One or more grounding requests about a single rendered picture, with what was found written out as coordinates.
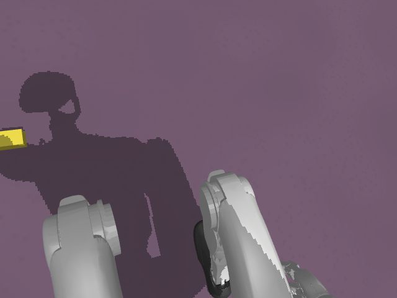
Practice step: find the right robot foot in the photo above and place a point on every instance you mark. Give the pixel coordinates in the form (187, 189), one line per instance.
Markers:
(203, 254)

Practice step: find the right robot hand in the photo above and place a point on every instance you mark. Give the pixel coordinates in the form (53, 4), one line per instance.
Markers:
(307, 285)

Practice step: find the small box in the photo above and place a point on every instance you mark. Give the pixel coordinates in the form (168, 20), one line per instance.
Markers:
(11, 139)

